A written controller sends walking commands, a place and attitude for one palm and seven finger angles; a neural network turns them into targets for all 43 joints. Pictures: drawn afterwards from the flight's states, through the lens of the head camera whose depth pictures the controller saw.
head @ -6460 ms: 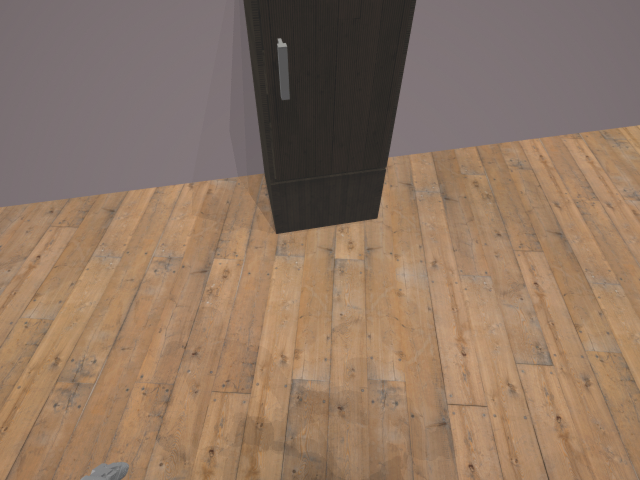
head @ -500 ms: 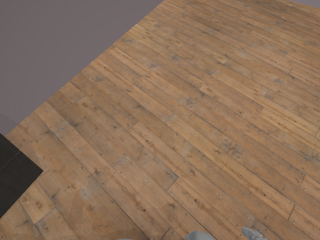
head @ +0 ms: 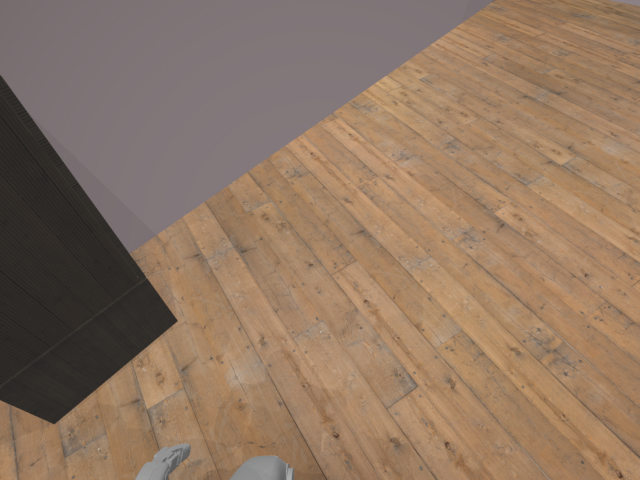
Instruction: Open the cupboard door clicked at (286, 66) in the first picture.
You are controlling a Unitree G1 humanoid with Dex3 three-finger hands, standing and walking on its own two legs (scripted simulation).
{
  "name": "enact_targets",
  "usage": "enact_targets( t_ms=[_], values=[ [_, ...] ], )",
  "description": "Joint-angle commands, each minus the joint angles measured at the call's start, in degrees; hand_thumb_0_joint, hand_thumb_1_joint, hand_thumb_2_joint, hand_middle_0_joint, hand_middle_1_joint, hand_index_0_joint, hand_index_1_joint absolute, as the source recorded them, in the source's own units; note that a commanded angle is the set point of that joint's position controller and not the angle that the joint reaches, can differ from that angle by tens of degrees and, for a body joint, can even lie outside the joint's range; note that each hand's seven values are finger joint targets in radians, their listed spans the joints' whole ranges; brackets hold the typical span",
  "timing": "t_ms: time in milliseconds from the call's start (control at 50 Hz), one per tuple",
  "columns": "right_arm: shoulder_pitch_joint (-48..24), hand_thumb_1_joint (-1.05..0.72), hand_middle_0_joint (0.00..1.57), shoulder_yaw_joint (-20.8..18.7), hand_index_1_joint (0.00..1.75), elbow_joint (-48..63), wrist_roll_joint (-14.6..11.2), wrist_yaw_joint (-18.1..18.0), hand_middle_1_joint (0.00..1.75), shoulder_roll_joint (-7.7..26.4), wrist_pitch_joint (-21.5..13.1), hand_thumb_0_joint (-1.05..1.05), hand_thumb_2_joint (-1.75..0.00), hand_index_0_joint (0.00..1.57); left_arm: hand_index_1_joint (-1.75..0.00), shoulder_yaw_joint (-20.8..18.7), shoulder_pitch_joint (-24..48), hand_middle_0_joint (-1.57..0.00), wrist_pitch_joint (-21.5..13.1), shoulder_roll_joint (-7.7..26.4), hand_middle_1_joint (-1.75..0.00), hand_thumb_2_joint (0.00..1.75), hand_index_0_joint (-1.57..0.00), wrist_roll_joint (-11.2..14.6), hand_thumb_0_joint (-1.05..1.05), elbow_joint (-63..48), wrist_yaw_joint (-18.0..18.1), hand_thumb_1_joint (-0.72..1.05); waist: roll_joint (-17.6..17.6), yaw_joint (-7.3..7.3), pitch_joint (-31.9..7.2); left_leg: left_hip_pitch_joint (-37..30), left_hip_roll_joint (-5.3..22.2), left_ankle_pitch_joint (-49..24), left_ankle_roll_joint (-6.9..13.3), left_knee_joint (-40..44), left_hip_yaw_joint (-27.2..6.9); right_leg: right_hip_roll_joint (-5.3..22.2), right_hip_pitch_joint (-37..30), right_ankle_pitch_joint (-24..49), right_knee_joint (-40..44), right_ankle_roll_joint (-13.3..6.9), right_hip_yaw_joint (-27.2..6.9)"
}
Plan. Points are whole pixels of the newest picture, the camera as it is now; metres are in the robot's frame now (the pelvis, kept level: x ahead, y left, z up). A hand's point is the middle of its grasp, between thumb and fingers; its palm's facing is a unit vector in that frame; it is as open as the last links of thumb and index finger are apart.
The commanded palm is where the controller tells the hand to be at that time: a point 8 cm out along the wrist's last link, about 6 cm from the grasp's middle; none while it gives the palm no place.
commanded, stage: turn to face it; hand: left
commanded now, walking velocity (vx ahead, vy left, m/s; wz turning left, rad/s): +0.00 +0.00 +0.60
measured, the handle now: out of the picture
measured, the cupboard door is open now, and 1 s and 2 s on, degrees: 0 0 0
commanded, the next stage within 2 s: take the last steps up to it in 1.38 s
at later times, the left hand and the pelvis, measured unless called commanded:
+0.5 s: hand out of the picture +0.01 +0.29 -0.16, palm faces +0.32 -0.91 -0.27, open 7.4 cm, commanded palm none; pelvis -0.01 +0.05 +0.00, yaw +17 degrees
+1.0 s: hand out of the picture -0.06 +0.22 -0.15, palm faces +0.58 -0.77 -0.26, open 7.4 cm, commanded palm none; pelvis -0.01 +0.01 +0.00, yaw +37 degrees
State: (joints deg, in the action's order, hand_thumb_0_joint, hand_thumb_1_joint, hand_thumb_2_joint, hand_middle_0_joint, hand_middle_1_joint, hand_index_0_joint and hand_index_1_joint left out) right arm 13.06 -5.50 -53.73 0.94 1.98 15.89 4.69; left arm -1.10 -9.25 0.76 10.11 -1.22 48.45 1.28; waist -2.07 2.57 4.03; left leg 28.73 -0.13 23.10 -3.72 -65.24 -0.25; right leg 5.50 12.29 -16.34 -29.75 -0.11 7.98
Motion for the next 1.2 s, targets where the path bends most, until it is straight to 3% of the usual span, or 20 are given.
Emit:
enact_targets(
  t_ms=[0,100,160,180,200,240,340,500,620,640,660,680,800,960,1020,1040,1060,1080,1120,1180],
  values=[
    [-5.24,-0.90,0.20,-0.33,0.30,5.38,0.08,0.21,0.30,2.81,-1.04,0.00,-0.90,0.20,-0.30,-3.82,-2.64,-0.20,-0.93,13.39,-0.30,0.90,-0.20,-0.33,0.00,-2.99,0.71,0.90,13.33,-3.52,-2.32,1.52,2.32,1.02,-1.03,5.67,2.57,14.25,-4.22,16.98,10.96,-6.26,-5.72],
    [-7.38,-0.90,0.20,0.71,0.30,6.22,-0.41,0.19,0.30,2.10,-2.20,0.00,-0.90,0.20,-0.30,-4.82,-5.16,-0.20,-0.46,15.76,-0.30,0.90,-0.20,-0.63,0.00,-1.42,0.48,0.90,15.10,-5.01,-5.77,-4.72,1.68,2.59,0.16,20.73,6.29,16.17,-7.67,25.86,5.62,-6.48,-3.17],
    [-3.05,-0.90,0.20,0.35,0.30,5.68,-0.18,-0.09,0.30,3.98,-3.00,0.00,-0.90,0.20,-0.30,-5.15,-5.21,-0.20,0.20,15.69,-0.30,0.90,-0.20,0.03,0.00,-0.75,0.07,0.90,11.94,-2.47,-8.25,-15.89,0.96,-8.74,1.43,36.91,7.26,14.57,-3.98,23.39,-3.52,-1.81,1.28],
    [0.60,-0.90,0.20,-0.68,0.30,5.07,-0.01,-0.17,0.30,8.20,-3.59,0.00,-0.90,0.20,-0.30,-5.01,-5.42,-0.20,0.52,13.98,-0.30,0.90,-0.20,0.48,0.00,-1.47,-0.19,0.90,2.71,-0.23,-10.68,-26.30,6.36,-17.77,3.84,42.16,-0.08,12.03,5.31,14.02,-13.37,1.25,3.01],
    [4.15,-0.90,0.20,-2.41,0.30,5.04,0.27,-0.49,0.30,15.06,-3.90,0.00,-0.90,0.20,-0.30,-3.94,-4.11,-0.20,0.64,9.73,-0.30,0.90,-0.20,0.76,0.00,-4.20,-0.78,0.90,-16.60,1.92,-10.61,-32.92,22.42,-38.86,12.00,44.18,-21.47,3.66,22.28,-19.44,-26.47,6.08,3.77],
    [7.10,-0.90,0.20,-2.34,0.30,3.03,0.04,-1.78,0.30,14.65,-3.91,0.00,-0.90,0.20,-0.30,-3.54,2.40,-0.20,1.09,9.40,-0.30,0.90,-0.20,0.25,0.00,-5.16,0.04,0.90,-12.41,3.45,-11.55,-29.76,22.87,-38.97,16.55,43.24,-22.14,2.68,25.00,-20.54,-37.19,5.18,-5.93],
    [-3.88,-0.90,0.20,-0.23,0.30,6.28,0.11,-2.23,0.30,9.35,-4.29,0.00,-0.90,0.20,-0.30,-4.03,-2.24,-0.20,1.10,10.39,-0.30,0.90,-0.20,0.32,0.00,-1.13,-0.83,0.90,-5.96,-1.71,-7.20,-20.43,13.12,-29.97,12.37,45.48,-11.87,1.51,18.61,-6.89,-34.92,5.61,-7.20],
    [-1.10,-0.90,0.20,-1.08,0.30,5.23,0.31,-2.06,0.30,9.76,-3.55,0.00,-0.90,0.20,-0.30,-3.68,1.27,-0.20,0.94,9.38,-0.30,0.90,-0.20,0.60,0.00,-3.39,-0.20,0.90,-5.94,-0.20,-6.50,-21.29,12.65,-27.16,14.03,45.28,-19.22,-1.50,16.18,-8.61,-22.71,5.63,-7.94],
    [-4.26,-0.90,0.20,-1.50,0.30,6.42,0.08,-1.79,0.30,9.04,-2.93,0.00,-0.90,0.20,-0.30,-3.64,-4.49,-0.20,-0.10,9.78,-0.30,0.90,-0.20,1.02,0.00,-3.11,0.30,0.90,-6.46,-3.42,-7.25,-10.79,8.65,-26.84,11.40,39.89,-22.33,-4.52,-1.01,-0.94,-1.36,4.18,-7.07],
    [-4.34,-0.90,0.20,-1.35,0.30,6.74,-0.24,-1.64,0.30,7.42,-2.95,0.00,-0.90,0.20,-0.30,-4.08,-7.12,-0.20,-0.66,11.08,-0.30,0.90,-0.20,0.88,0.00,-2.74,0.52,0.90,-2.27,-4.89,-8.49,-6.09,5.95,-20.76,8.76,35.68,-20.57,-1.77,-8.13,3.09,8.07,3.61,-9.11],
    [-2.53,-0.90,0.20,-0.81,0.30,7.59,-0.79,-1.27,0.30,3.30,-3.05,0.00,-0.90,0.20,-0.30,-5.05,-8.14,-0.20,-1.34,16.18,-0.30,0.90,-0.20,-0.12,0.00,-3.01,0.96,0.90,13.52,-5.02,-9.71,4.32,-1.67,-4.01,3.76,23.61,-11.13,12.64,-15.79,1.27,15.61,-0.92,-23.62],
    [-2.62,-0.90,0.20,-0.95,0.30,8.73,-0.18,-1.33,0.30,3.64,-3.01,0.00,-0.90,0.20,-0.30,-4.92,-6.47,-0.20,-0.91,18.66,-0.30,0.90,-0.20,-0.16,0.00,-4.00,0.85,0.90,17.48,-4.54,-8.15,6.76,-4.79,10.23,1.47,10.95,-4.49,23.38,-9.45,4.68,16.35,-7.38,-30.47],
    [-1.31,-0.90,0.20,-0.94,0.30,4.72,0.36,0.15,0.30,3.24,-0.98,0.00,-0.90,0.20,-0.30,-3.38,0.70,-0.20,-1.15,11.71,-0.30,0.90,-0.20,-0.08,0.00,-4.81,0.78,0.90,12.42,-1.15,-1.47,3.41,1.18,-1.91,-0.04,-4.36,-1.03,12.39,0.83,7.86,12.91,-5.31,-9.19],
    [-7.77,-0.90,0.20,0.80,0.30,6.01,-0.39,0.00,0.30,1.45,-2.06,0.00,-0.90,0.20,-0.30,-4.68,-6.84,-0.20,-0.57,15.40,-0.30,0.90,-0.20,-0.71,0.00,-0.80,0.56,0.90,15.25,-5.56,-4.89,-3.66,1.18,4.09,0.11,18.99,5.06,15.63,-7.19,24.21,7.07,-7.08,-5.17],
    [-4.38,-0.90,0.20,1.06,0.30,5.07,-0.46,-0.47,0.30,1.87,-2.80,0.00,-0.90,0.20,-0.30,-4.87,-7.06,-0.20,-0.20,15.47,-0.30,0.90,-0.20,-0.43,0.00,0.37,0.32,0.90,15.09,-4.06,-7.31,-11.37,-0.11,-2.47,1.09,31.69,7.03,14.45,-7.14,28.37,0.83,-4.09,-1.96],
    [-1.93,-0.90,0.20,0.83,0.30,4.44,-0.33,-0.52,0.30,3.15,-3.24,0.00,-0.90,0.20,-0.30,-4.89,-6.73,-0.20,0.02,15.10,-0.30,0.90,-0.20,0.06,0.00,0.39,0.22,0.90,11.85,-2.34,-8.66,-17.51,0.38,-9.38,1.84,39.78,6.31,13.29,-4.32,26.17,-3.72,-1.66,-0.12],
    [1.09,-0.90,0.20,-0.20,0.30,4.06,-0.02,-0.67,0.30,7.67,-3.95,0.00,-0.90,0.20,-0.30,-4.61,-6.75,-0.20,0.31,13.27,-0.30,0.90,-0.20,0.62,0.00,-0.47,-0.02,0.90,1.84,-0.53,-11.53,-28.30,7.68,-21.74,4.66,43.79,-2.09,9.95,5.15,15.90,-13.20,1.80,2.52],
    [4.05,-0.90,0.20,-1.58,0.30,3.76,0.17,-1.01,0.30,13.71,-4.17,0.00,-0.90,0.20,-0.30,-3.32,-5.45,-0.20,0.35,8.76,-0.30,0.90,-0.20,0.73,0.00,-2.91,-0.47,0.90,-15.29,1.01,-11.36,-34.88,22.69,-46.35,12.50,43.81,-20.19,2.80,21.21,-18.29,-24.30,5.68,2.58],
    [5.95,-0.90,0.20,-1.22,0.30,1.67,0.04,-2.48,0.30,12.81,-4.13,0.00,-0.90,0.20,-0.30,-2.83,-0.12,-0.20,1.13,8.84,-0.30,0.90,-0.20,0.40,0.00,-2.57,0.44,0.90,-12.62,2.00,-11.32,-31.14,22.58,-51.20,16.41,42.27,-18.08,2.38,22.17,-20.09,-34.50,4.73,-5.93],
    [-2.66,-0.90,0.20,0.67,0.30,3.48,0.19,-2.93,0.30,7.74,-4.30,0.00,-0.90,0.20,-0.30,-3.13,-2.49,-0.20,1.06,9.15,-0.30,0.90,-0.20,0.57,0.00,0.86,-0.36,0.90,-8.33,-1.87,-6.22,-23.69,15.22,-43.82,13.26,43.52,-9.46,1.81,18.57,-10.14,-35.24,5.03,-6.49]
  ],
)
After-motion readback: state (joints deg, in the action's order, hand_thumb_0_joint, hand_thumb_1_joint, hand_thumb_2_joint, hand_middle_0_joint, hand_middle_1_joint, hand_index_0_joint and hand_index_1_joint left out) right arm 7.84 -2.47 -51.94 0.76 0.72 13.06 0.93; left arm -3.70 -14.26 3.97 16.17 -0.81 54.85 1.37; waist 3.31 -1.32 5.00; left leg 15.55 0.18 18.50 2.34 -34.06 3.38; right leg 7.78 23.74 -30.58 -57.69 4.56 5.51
